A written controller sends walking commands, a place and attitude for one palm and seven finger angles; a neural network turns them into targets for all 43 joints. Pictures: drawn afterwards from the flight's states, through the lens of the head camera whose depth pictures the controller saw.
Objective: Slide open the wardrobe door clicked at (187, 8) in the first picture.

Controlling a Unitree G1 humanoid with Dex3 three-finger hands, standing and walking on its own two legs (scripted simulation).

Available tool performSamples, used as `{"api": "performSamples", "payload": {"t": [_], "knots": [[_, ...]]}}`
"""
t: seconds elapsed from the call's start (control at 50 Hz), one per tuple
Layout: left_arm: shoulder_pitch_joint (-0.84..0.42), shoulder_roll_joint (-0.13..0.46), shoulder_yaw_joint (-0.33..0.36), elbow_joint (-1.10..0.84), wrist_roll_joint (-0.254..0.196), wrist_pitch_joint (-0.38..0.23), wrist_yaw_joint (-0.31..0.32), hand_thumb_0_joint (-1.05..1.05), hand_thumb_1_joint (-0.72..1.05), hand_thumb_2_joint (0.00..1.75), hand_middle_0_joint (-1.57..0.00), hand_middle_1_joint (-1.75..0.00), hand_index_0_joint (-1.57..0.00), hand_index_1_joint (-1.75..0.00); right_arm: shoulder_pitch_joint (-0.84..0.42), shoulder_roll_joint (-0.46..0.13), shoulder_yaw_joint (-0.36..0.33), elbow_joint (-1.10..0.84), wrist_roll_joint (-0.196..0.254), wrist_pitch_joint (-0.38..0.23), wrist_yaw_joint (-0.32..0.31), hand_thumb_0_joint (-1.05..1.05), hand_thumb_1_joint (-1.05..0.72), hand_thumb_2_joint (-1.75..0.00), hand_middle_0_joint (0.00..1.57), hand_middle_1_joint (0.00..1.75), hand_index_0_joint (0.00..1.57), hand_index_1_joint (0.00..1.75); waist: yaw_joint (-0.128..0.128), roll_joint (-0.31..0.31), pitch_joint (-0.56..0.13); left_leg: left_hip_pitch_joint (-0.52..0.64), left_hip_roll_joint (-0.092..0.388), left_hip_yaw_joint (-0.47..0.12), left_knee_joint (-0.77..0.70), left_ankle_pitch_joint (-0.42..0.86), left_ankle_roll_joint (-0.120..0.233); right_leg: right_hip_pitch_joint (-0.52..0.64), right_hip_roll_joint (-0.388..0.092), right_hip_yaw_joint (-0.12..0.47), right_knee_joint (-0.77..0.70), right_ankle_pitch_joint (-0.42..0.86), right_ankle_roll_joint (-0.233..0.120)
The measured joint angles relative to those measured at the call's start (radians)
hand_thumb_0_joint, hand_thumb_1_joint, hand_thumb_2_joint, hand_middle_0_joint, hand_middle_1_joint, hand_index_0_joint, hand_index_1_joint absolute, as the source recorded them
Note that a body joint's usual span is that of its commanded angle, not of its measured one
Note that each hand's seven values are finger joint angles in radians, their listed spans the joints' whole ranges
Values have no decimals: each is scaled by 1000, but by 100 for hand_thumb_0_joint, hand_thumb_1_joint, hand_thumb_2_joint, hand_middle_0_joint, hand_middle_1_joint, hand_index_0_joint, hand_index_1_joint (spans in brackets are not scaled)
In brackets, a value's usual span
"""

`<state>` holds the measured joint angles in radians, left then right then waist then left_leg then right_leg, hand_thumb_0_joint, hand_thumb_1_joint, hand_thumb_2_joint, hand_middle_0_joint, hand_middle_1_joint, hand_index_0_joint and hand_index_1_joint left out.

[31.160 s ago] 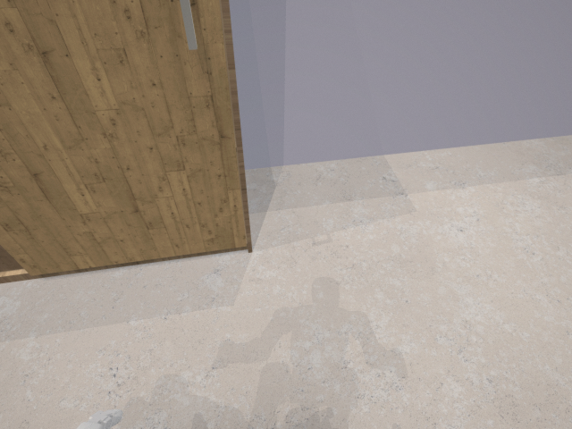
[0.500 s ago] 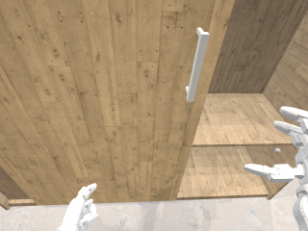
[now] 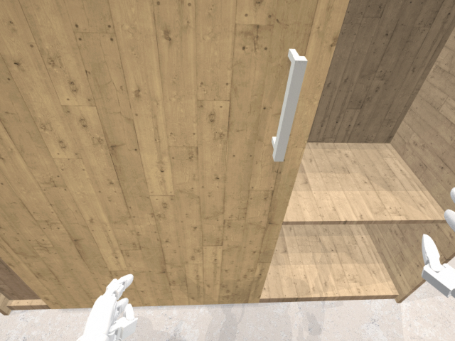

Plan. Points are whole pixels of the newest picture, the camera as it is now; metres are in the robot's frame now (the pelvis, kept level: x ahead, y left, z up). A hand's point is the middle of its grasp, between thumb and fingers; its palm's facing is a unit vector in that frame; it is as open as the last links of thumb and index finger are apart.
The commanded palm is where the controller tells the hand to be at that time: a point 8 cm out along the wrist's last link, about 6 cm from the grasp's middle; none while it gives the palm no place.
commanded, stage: draw the hand back to the body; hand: right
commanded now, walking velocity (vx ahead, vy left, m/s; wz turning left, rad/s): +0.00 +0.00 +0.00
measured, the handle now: (285, 109) +0.45 -0.10 +0.23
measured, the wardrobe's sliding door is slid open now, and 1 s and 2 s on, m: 0.64 0.64 0.64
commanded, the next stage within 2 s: step back with the hand held close in 0.36 s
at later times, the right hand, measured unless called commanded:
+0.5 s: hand (436, 264) +0.18 -0.26 +0.16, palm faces +0.47 +0.81 -0.34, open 7.4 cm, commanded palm +0.13 -0.30 +0.17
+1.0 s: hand out of the picture +0.14 -0.28 +0.16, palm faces +0.44 +0.77 -0.46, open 7.4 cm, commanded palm +0.08 -0.31 +0.17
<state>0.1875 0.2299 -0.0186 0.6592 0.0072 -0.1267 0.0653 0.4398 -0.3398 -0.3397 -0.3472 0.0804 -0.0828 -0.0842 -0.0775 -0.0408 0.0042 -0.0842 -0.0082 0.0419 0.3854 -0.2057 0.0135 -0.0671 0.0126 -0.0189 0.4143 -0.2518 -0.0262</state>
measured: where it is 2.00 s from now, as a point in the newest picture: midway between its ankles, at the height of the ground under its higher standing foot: outside the picture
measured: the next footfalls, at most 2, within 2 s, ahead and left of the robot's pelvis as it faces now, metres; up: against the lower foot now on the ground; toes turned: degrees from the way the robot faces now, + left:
left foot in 1.82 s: -0.23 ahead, +0.11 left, +0.00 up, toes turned +4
right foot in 1.96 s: -0.15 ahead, -0.10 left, +0.00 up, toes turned +4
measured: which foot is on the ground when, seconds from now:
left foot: down 0.00-1.00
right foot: down 0.00-1.00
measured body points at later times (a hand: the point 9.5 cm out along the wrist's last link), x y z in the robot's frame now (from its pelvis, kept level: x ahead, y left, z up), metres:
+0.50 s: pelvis +0.00 +0.00 +0.00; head -0.05 +0.02 +0.45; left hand +0.18 +0.22 -0.08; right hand +0.15 -0.30 +0.18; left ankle +0.01 +0.11 -0.74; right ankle -0.01 -0.10 -0.74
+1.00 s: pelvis -0.06 -0.01 -0.01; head -0.06 -0.02 +0.44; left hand +0.11 +0.23 -0.08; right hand +0.11 -0.32 +0.18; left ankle +0.01 +0.11 -0.74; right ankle -0.01 -0.10 -0.74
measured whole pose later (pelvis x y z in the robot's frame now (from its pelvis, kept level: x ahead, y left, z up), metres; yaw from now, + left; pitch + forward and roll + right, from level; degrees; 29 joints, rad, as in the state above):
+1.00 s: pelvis -0.06 -0.01 -0.01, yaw +0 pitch -1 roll +1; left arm 0.24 0.24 0.01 0.56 -0.01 -0.05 0.08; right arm 0.52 -0.41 -0.43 -0.45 0.03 -0.21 -0.13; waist -0.01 0.00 -0.01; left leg -0.33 0.01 0.03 0.48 -0.15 -0.01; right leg -0.32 0.03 -0.03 0.54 -0.21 -0.05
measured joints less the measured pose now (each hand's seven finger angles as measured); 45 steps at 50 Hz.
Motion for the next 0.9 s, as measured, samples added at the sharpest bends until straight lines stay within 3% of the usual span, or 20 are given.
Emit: {"api": "performSamples", "payload": {"t": [0.2,0.52,0.62,0.78,0.9], "knots": [[-3,-7,-9,7,4,-2,6,1,91,90,-21,-30,-20,-30,-13,11,10,-19,-7,16,-16,2,-84,-88,21,33,21,33,-14,-1,-6,8,6,12,-2,-5,-2,2,6,13,0,0,-2],[17,-11,-12,4,-1,17,1,1,91,90,-21,-30,-20,-30,-14,-4,-2,-18,-6,13,-4,2,-89,-90,21,31,21,30,4,-10,-7,5,-2,10,-5,7,4,0,-2,9,0,9,3],[10,3,-7,-29,-2,47,-2,1,91,90,-21,-30,-20,-30,-17,-28,-69,-22,-19,-57,-22,2,-89,-90,21,30,21,30,28,-8,-22,-63,-11,15,-9,31,6,-86,-11,14,34,13,3],[7,27,28,-75,-9,84,9,1,91,90,-21,-30,-20,-30,81,-24,-21,-58,-32,-77,-20,2,-89,-90,21,30,21,30,63,-4,-22,-166,8,-9,36,46,-11,-169,6,-12,48,37,-12],[31,13,32,-91,-14,93,19,1,91,90,-21,-30,-20,-30,103,-65,-56,-91,-39,-95,-32,2,-89,-90,21,30,22,30,68,29,-14,-209,15,-10,67,55,-16,-213,12,-14,80,45,-20]]}}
